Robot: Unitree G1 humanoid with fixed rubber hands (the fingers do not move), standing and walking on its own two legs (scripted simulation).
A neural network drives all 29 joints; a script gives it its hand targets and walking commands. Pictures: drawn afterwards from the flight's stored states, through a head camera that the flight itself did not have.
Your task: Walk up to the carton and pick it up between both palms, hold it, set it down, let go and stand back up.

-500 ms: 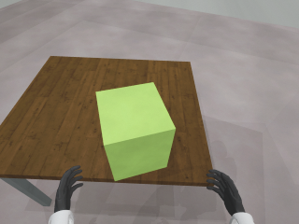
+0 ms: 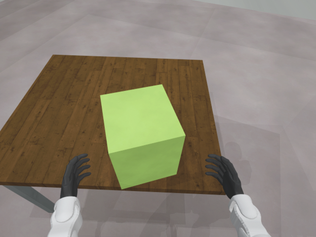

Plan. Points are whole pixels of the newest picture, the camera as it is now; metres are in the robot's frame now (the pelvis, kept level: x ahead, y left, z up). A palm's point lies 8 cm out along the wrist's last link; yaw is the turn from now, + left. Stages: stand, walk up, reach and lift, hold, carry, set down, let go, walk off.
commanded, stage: reach and lift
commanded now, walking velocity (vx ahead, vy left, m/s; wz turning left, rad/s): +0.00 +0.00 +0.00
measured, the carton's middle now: (141, 138) +0.42 +0.09 -0.06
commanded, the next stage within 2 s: none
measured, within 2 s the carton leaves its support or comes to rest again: neither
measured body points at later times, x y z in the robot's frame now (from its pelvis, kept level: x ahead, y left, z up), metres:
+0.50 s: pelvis +0.00 +0.01 +0.01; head +0.03 +0.01 +0.46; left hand +0.28 +0.26 +0.04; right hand +0.36 -0.15 +0.03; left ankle +0.04 +0.16 -0.73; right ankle -0.04 -0.09 -0.73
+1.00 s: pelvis +0.00 +0.01 +0.01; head +0.07 +0.00 +0.46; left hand +0.34 +0.28 +0.08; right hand +0.44 -0.13 +0.07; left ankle +0.04 +0.16 -0.73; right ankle -0.04 -0.09 -0.73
